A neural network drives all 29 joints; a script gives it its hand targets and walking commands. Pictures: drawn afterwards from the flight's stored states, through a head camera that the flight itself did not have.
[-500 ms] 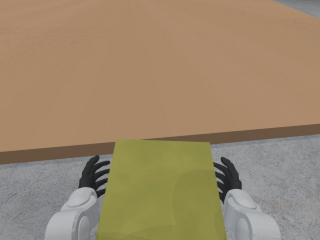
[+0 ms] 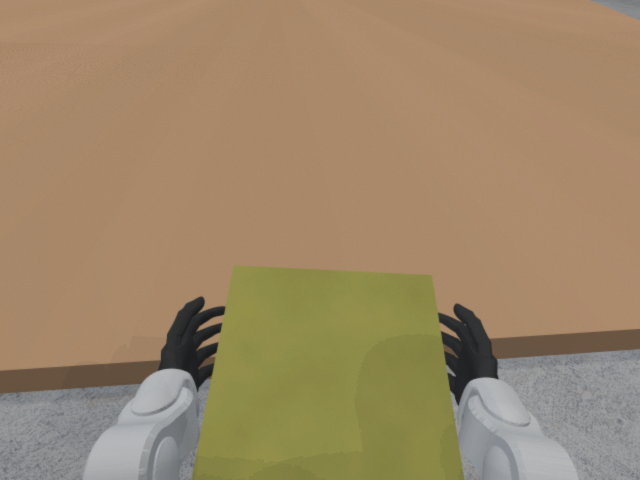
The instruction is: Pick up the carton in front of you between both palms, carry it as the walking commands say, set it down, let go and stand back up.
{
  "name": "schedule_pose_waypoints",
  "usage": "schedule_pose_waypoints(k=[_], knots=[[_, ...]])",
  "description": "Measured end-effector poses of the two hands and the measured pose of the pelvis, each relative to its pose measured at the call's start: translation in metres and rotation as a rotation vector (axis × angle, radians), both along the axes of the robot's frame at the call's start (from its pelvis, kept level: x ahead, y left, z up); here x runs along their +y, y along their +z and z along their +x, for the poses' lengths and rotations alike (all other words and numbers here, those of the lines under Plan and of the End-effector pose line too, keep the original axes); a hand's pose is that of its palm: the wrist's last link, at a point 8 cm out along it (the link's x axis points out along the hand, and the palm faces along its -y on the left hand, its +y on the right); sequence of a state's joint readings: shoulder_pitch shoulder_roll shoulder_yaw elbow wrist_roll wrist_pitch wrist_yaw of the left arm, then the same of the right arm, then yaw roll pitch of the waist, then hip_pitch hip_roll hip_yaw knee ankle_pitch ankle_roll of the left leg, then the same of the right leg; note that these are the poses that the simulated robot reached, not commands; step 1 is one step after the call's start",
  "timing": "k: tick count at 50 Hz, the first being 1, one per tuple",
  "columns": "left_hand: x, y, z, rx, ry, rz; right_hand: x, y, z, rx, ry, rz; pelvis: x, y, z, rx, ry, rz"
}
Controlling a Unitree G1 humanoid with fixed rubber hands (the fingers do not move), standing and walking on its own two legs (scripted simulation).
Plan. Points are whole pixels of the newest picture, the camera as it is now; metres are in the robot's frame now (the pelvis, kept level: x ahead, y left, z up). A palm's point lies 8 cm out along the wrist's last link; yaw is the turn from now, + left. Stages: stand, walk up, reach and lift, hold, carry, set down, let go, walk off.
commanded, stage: carry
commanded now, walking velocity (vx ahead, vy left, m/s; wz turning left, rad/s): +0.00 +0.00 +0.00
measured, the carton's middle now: (324, 399) +0.23 +0.00 +0.03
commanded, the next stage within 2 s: none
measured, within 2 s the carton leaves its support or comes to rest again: neither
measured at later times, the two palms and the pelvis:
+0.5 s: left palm (225, 172) +0.53 +0.16 +0.14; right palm (422, 182) +0.53 -0.15 +0.13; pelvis +0.21 +0.01 +0.00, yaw +0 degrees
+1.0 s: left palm (234, 173) +0.60 +0.16 +0.09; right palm (406, 173) +0.61 -0.14 +0.10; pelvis +0.27 +0.01 +0.01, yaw +1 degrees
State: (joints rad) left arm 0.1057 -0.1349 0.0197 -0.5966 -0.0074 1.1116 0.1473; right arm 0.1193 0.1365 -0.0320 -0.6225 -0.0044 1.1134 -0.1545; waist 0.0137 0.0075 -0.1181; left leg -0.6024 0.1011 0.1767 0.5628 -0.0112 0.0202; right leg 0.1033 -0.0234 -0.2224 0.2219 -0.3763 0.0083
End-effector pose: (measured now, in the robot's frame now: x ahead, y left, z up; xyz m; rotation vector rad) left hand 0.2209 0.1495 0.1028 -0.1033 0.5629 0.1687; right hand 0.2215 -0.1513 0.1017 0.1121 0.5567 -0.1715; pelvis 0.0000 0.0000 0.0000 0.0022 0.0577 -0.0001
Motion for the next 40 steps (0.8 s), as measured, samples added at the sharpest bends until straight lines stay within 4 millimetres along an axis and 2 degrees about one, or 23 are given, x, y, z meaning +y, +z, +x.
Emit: schedule_pose_waypoints(k=[3,7,11,15,22,27,33,36,40], knots=[[0.012,-0.006,0.057,-0.052,-0.012,-0.017,0.012,-0.001,0.052,-0.052,-0.016,-0.010,0.013,-0.018,0.049,-0.017,-0.014,-0.001],[0.018,-0.010,0.119,-0.019,-0.033,-0.041,0.018,0.001,0.108,-0.021,-0.034,-0.037,0.023,-0.015,0.085,-0.004,-0.027,0.005],[0.017,0.005,0.167,-0.029,-0.041,-0.054,0.017,0.018,0.150,-0.031,-0.055,-0.039,0.027,-0.001,0.114,0.006,-0.030,-0.001],[0.019,0.020,0.212,-0.058,-0.005,-0.050,0.017,0.032,0.198,-0.062,-0.055,-0.027,0.025,0.004,0.143,0.009,-0.023,-0.001],[0.015,0.033,0.283,-0.047,0.042,0.002,0.009,0.030,0.279,-0.047,-0.053,0.010,0.014,-0.002,0.196,-0.014,-0.013,0.006],[0.009,0.040,0.333,-0.026,0.052,0.011,0.002,0.034,0.331,-0.024,-0.065,0.014,0.010,-0.001,0.223,0.000,-0.002,-0.005],[0.009,0.035,0.375,-0.015,0.074,-0.004,0.001,0.036,0.378,-0.014,-0.065,0.015,0.006,-0.003,0.244,0.021,0.009,-0.006],[0.010,0.024,0.385,0.015,0.082,-0.022,0.004,0.027,0.391,0.017,-0.060,0.028,0.005,-0.002,0.253,0.028,0.012,-0.005],[0.012,0.004,0.387,0.056,0.085,-0.054,0.009,0.009,0.396,0.058,-0.051,0.049,0.004,0.002,0.262,0.034,0.014,-0.005]])
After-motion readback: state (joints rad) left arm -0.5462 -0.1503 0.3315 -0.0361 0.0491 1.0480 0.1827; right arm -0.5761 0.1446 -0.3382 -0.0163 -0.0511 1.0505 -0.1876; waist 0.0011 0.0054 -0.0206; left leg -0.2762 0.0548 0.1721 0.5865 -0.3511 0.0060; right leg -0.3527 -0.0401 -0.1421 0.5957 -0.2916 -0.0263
